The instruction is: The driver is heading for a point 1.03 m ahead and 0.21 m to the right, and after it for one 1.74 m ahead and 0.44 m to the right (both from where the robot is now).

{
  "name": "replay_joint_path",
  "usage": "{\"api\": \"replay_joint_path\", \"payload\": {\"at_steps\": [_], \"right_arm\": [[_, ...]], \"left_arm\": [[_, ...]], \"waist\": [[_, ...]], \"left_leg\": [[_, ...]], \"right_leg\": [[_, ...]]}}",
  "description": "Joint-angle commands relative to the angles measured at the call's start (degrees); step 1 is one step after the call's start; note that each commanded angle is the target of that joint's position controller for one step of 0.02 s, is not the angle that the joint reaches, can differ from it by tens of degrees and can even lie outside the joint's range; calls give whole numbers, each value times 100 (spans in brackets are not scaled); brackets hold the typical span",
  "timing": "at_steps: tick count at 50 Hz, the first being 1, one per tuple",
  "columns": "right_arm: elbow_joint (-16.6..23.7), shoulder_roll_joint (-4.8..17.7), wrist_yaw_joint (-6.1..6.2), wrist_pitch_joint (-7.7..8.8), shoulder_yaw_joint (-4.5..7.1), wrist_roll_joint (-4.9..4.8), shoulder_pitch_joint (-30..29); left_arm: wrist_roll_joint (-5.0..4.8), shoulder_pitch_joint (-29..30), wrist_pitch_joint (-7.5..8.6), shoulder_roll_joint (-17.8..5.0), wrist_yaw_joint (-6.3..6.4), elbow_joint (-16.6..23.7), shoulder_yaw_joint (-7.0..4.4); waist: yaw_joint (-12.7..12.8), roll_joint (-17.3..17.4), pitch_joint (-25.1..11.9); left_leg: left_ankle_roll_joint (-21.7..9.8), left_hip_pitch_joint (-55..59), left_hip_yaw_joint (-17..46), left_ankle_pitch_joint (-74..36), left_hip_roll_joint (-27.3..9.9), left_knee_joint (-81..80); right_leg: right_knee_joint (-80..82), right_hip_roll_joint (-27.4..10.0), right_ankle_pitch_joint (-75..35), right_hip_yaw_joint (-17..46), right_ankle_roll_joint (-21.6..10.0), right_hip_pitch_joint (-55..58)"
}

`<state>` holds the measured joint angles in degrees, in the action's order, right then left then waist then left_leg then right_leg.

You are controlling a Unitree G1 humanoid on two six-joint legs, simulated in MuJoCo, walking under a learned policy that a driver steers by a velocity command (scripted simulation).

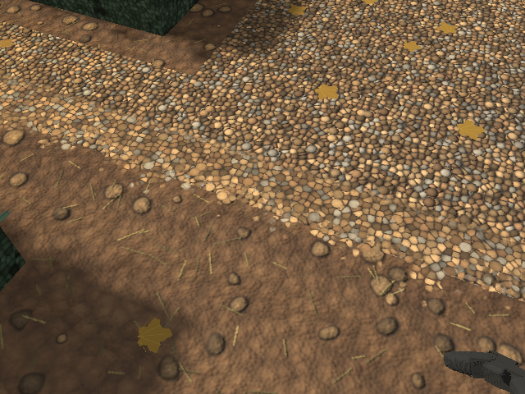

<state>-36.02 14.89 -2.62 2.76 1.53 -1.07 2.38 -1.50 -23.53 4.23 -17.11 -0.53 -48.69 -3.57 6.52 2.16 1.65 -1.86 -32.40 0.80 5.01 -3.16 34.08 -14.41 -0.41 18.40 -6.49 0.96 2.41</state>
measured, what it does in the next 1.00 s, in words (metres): walks ahead, turning right: left foot, then right foot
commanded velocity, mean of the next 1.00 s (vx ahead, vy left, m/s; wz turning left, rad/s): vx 0.50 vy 0.00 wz -0.34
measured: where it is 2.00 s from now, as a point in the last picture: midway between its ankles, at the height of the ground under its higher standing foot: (373, 222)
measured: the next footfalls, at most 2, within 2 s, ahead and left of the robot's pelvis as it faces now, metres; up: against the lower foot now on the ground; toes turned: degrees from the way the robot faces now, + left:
left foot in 0.06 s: +0.19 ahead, +0.12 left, +0.00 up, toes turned +1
right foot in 0.60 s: +0.45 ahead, -0.16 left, +0.00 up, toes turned -19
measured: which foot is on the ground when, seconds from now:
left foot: up 0.00-0.04, down 0.06-0.60, up 0.62-1.00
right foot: down 0.00-0.06, up 0.08-0.58, down 0.60-1.00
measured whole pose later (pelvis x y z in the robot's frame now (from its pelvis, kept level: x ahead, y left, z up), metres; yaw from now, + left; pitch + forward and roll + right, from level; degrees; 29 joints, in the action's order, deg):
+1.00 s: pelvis +0.52 -0.09 +0.01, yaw -24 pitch +1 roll -1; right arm -42.4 16.1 -1.5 5.0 2.1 -0.6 5.2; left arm -0.4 -17.9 3.7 -16.2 -0.2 -42.0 -3.0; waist 3.6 2.7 1.5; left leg 1.8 -35.6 2.3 -5.0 -4.4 33.7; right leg -17.1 5.7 15.5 4.7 -4.2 -2.7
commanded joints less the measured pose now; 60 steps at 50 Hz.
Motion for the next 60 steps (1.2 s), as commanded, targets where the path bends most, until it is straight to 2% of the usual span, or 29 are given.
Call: {"api": "replay_joint_path", "payload": {"at_steps": [1,2,3,4,5,6,8,10,14,19,24,27,29,30,31,32,33,34,36,40,44,47,51,54,56,57,58,59,60], "right_arm": [[370,677,3,125,249,34,134],[110,921,52,123,393,58,946],[-88,1317,141,95,534,111,1954],[-117,1823,193,59,600,186,2207],[-115,1349,195,74,490,144,2263],[-169,1102,185,107,400,108,1967],[-207,710,140,171,295,118,1324],[-261,522,116,280,275,175,1038],[-535,656,178,416,358,209,1035],[-746,873,281,357,406,174,1189],[-1015,1090,315,168,481,51,1651],[-1018,1300,359,36,535,-1,1569],[-964,1409,411,-54,556,-37,1423],[-907,1309,437,-33,501,-13,1419],[-611,511,376,84,263,222,1856],[-504,594,291,330,196,124,1682],[-328,1001,222,460,314,-115,984],[-254,945,217,534,279,-130,818],[-393,977,281,498,337,97,933],[-425,730,275,262,295,192,1041],[-290,484,228,268,168,151,263],[-219,515,140,310,138,40,-174],[-34,660,20,345,160,1,-467],[-86,787,-50,339,215,-4,-10],[-444,1142,-2,309,425,40,1306],[-500,1596,27,282,536,37,2048],[-580,1725,-24,280,550,2,2222],[-533,1210,-14,270,430,-74,2196],[-438,1065,24,245,389,-27,1837]], "left_arm": [[-79,235,-23,-1125,49,214,-244],[-72,211,-41,-1031,61,188,-192],[50,244,-15,-773,68,312,-65],[117,-338,68,-56,41,490,154],[-19,-111,152,-590,34,385,28],[-154,300,174,-857,21,540,-74],[-25,660,131,-744,63,593,-88],[-27,398,-37,-545,60,491,-91],[-2,655,-207,-302,77,612,-71],[26,1453,-161,-146,-79,891,7],[23,2279,-164,-119,-262,1371,55],[28,2141,-198,-304,-334,1536,-42],[17,1011,-236,-680,-294,1324,-273],[14,61,-278,-1051,-193,1088,-475],[-17,-83,-295,-1737,-86,1047,-609],[30,-134,-187,-1568,-124,1276,-508],[74,1,-107,-1148,-159,1224,-387],[56,276,-62,-989,-155,1223,-338],[99,959,-50,-639,-118,1386,-222],[119,991,-3,-722,-6,1376,-225],[99,677,-17,-736,85,1149,-199],[101,430,10,-831,65,972,-199],[106,221,-23,-887,62,710,-225],[109,411,-92,-976,115,657,-264],[156,563,-158,-881,170,745,-209],[314,283,-128,-638,210,902,-97],[271,-247,7,-180,129,965,38],[107,236,137,-655,58,974,-15],[-15,856,226,-814,10,1154,-58]], "waist": [[-692,-762,-104],[-1098,-663,-600],[-1523,-264,-1361],[-1172,1221,-2068],[-1429,810,-2161],[-1339,639,-1285],[-979,351,-551],[-677,469,-395],[-583,138,-27],[-846,28,231],[-1128,-50,483],[-874,193,163],[-189,259,-524],[282,-19,-1008],[-198,-1535,-1374],[-113,-1266,-2370],[82,-763,-1722],[-127,-564,-1066],[-606,-315,-523],[-793,-430,-400],[-444,-633,-211],[-181,-712,-45],[-116,-665,199],[-424,-741,-26],[-1081,-489,-934],[-1174,389,-1631],[-853,1672,-1990],[-1149,905,-1717],[-1183,480,-963]], "left_leg": [[-298,999,-295,133,287,-531],[-443,2238,-379,-36,421,-677],[-732,3962,521,-201,-435,-464],[-1536,5590,3163,665,-1978,-975],[-1602,5305,3828,1305,-2066,-1471],[-1360,4671,2905,1148,-1868,-1573],[-1087,3415,1729,464,-1380,-1906],[-1005,2722,1078,-30,-1175,-2300],[-1016,2447,227,-811,-1175,-2657],[-813,2676,-646,-950,-1033,-2770],[-704,3623,-976,-1345,-1328,-2466],[-521,3970,-1216,-3544,-1365,-1606],[-327,3695,-1405,-4710,-1185,75],[-94,2656,-1442,-3762,-952,1545],[298,69,-1316,1115,-17,3696],[327,-890,166,3013,608,4675],[200,-1435,512,2516,260,4696],[94,-1413,449,2000,16,4232],[152,-665,441,1418,-342,3347],[501,-208,229,809,-329,2506],[590,-16,106,-747,-187,736],[466,97,46,-1390,-114,76],[73,-559,112,-695,-94,-274],[-241,-8,-60,26,146,-377],[-553,2014,-184,-276,437,-479],[-1053,3670,1439,-495,-619,-417],[-1904,5150,4235,953,-1521,-1328],[-1688,5127,4381,2002,-1474,-1716],[-1493,4425,3644,1784,-1317,-1810]], "right_leg": [[-415,-1453,-3899,730,-887,-164],[-1353,-1186,-4388,544,-743,-499],[-2912,-901,-3078,390,-508,-1646],[-5003,106,1017,433,-122,-3791],[-5820,46,1548,1361,-127,-4313],[-5939,-208,1105,1344,-174,-4692],[-5446,-603,236,1172,-148,-4400],[-5256,-751,-234,1239,-100,-3801],[-4738,-751,-901,1369,34,-4091],[-3161,-644,-2192,1013,-39,-4072],[-2326,-549,-1823,608,-304,-4371],[-2206,-146,-1019,166,-594,-3737],[-1977,340,-824,-67,-904,-2171],[-1678,306,-1118,363,-1152,-517],[-1455,-1190,-789,3166,-2017,1468],[-467,-1966,-47,5589,-2695,2147],[-237,-1788,-194,4825,-2301,1785],[-238,-1537,-579,3999,-2072,955],[-108,-1080,-1682,2990,-1780,-461],[188,-826,-2671,2273,-1807,-1381],[235,-521,-2257,1659,-1435,-1499],[319,-758,-1592,1689,-1364,-1273],[75,-1273,-1990,1770,-1292,-178],[-478,-1318,-3588,1469,-1066,203],[-2236,-835,-4904,901,-760,-270],[-4099,-385,-3017,596,-463,-1621],[-5643,599,1229,856,-106,-3794],[-6053,262,1224,1461,-191,-4444],[-5924,32,676,1365,-250,-4699]]}}
Keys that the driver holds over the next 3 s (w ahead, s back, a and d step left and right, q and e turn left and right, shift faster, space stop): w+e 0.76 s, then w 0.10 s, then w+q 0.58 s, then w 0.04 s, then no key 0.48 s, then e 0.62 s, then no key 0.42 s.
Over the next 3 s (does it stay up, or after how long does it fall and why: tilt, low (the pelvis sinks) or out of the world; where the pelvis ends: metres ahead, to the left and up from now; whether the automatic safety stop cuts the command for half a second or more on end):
stays up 1.00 -0.17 0.00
